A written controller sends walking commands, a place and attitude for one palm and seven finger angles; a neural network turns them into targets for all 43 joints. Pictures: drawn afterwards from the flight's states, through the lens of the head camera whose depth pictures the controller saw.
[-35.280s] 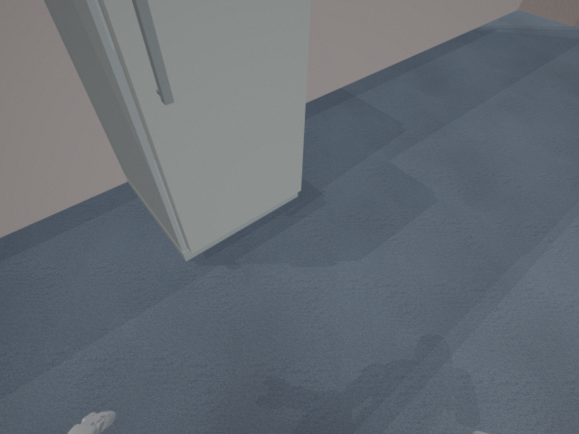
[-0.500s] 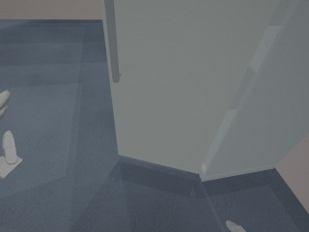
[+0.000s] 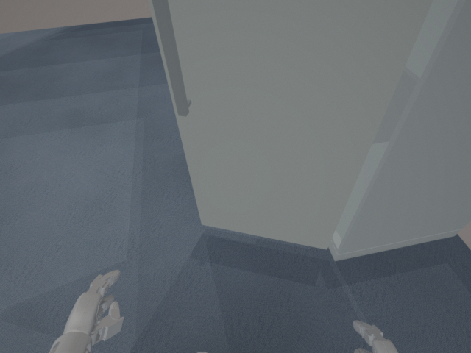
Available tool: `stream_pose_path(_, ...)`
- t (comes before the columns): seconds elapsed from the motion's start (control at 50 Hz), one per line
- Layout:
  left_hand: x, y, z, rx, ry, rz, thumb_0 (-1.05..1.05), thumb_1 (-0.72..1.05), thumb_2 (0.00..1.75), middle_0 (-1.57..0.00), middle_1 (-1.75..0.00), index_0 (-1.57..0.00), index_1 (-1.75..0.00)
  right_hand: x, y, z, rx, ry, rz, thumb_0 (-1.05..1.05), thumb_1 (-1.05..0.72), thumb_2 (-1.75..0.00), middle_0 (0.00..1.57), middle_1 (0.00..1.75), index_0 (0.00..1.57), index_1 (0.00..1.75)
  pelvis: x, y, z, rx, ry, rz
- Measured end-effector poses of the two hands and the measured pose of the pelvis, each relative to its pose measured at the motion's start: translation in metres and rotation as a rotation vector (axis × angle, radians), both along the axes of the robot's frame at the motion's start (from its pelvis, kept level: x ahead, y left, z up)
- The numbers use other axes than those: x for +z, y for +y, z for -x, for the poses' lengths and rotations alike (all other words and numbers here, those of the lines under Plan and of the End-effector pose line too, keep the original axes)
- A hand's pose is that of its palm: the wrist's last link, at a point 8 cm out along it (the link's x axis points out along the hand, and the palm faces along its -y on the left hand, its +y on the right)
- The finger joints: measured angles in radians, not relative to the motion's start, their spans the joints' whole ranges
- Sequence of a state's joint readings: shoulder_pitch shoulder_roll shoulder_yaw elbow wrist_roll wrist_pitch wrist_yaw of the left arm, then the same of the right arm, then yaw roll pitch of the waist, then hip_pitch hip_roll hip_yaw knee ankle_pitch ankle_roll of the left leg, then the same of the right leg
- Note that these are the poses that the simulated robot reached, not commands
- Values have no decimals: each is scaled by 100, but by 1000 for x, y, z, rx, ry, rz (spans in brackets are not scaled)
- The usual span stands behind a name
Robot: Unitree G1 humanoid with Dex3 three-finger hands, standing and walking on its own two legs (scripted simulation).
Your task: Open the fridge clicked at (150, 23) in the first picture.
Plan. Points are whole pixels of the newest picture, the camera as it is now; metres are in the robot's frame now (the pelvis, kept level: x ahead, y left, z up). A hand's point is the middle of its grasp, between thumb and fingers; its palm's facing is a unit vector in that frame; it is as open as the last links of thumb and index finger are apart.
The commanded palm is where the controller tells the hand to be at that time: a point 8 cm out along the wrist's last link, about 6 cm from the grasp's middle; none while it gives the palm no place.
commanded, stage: let the arm hang, fingers relaxed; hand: left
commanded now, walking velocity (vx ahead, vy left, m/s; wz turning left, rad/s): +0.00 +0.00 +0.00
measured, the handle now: (171, 34) +0.72 +0.17 +0.21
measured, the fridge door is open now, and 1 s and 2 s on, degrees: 65 65 65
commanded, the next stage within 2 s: look to check the result in 0.92 s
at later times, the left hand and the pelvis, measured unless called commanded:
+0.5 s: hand out of the picture -0.03 +0.23 -0.15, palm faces +0.00 -0.96 -0.28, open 7.4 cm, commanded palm none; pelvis +0.00 +0.02 +0.02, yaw +0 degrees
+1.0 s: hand out of the picture +0.02 +0.20 -0.15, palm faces -0.04 -0.98 -0.21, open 7.4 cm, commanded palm none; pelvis +0.00 +0.01 +0.02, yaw -2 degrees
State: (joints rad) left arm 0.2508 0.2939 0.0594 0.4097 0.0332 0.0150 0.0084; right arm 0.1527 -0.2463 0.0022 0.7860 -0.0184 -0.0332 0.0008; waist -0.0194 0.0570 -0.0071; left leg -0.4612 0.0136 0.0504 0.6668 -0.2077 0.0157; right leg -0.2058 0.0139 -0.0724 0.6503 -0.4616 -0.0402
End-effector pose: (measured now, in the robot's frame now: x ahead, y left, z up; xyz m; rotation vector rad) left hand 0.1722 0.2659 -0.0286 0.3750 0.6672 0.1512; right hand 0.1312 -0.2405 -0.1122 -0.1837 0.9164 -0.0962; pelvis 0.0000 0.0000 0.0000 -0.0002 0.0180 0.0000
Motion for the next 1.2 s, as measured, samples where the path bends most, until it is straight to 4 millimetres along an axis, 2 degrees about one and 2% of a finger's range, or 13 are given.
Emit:
stream_pose_path(0.04,-46,-16,32,26,181,81,1,90,89,-20,-30,-19,-30,-3,-3,12,-7,62,20,1,-90,-90,20,30,20,30,-2,0,-3,5,-18,0)
stream_pose_path(0.08,-82,-32,68,61,335,159,1,90,89,-20,-30,-20,-30,-4,-6,26,-18,133,53,1,-90,-90,20,30,20,30,-3,-1,-7,12,-34,3)
stream_pose_path(0.14,-112,-39,118,153,509,223,1,94,89,-21,-30,-20,-30,1,-11,49,-34,241,100,1,-90,-90,20,30,20,30,0,-1,-10,16,-43,-2)
stream_pose_path(0.2,-119,-34,160,204,645,241,1,96,89,-21,-30,-20,-30,5,-13,68,-47,330,128,1,-90,-90,20,30,20,30,5,0,-10,21,-35,12)
stream_pose_path(0.26,-113,-28,194,237,744,235,1,95,89,-21,-30,-20,-30,5,-11,81,-59,390,130,1,-90,-90,20,30,20,30,11,4,-9,20,-26,21)
stream_pose_path(0.36,-97,-11,224,265,829,187,1,93,89,-21,-30,-20,-30,0,-2,88,-79,400,98,1,-90,-90,20,30,20,30,16,12,-7,6,-28,20)
stream_pose_path(0.44,-89,4,222,268,814,142,1,92,89,-21,-30,-20,-30,-5,6,87,-89,375,63,0,-90,-90,20,30,20,30,19,15,-5,-3,-41,15)
stream_pose_path(0.56,-83,17,191,238,713,103,1,91,89,-20,-30,-19,-30,-7,13,85,-94,344,28,0,-90,-90,20,30,20,30,21,18,0,-11,-56,9)
stream_pose_path(0.68,-83,12,159,188,634,108,1,91,89,-20,-30,-19,-30,-7,13,95,-112,351,21,0,-90,-90,20,30,20,30,22,17,3,-17,-57,5)
stream_pose_path(0.78,-86,1,146,158,615,129,0,91,89,-20,-30,-19,-30,-6,10,112,-134,387,27,0,-90,-90,20,30,20,30,22,17,3,-22,-55,3)
stream_pose_path(0.88,-90,-9,146,145,633,151,0,91,89,-20,-30,-20,-30,-6,8,129,-152,433,32,0,-91,-90,20,30,20,30,23,15,3,-25,-52,4)
stream_pose_path(1.0,-94,-17,156,151,676,167,0,91,89,-20,-30,-20,-30,-6,9,141,-164,478,31,0,-91,-90,20,30,20,30,23,13,3,-26,-51,6)
stream_pose_path(1.2,-93,-14,174,182,730,152,0,91,89,-21,-30,-20,-30,-8,10,132,-157,475,24,0,-91,-90,20,30,20,30,23,11,0,-28,-48,8)
